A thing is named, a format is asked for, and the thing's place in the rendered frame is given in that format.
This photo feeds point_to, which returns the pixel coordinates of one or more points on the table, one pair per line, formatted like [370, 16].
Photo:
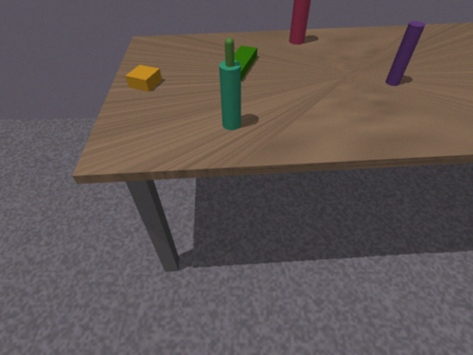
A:
[318, 106]

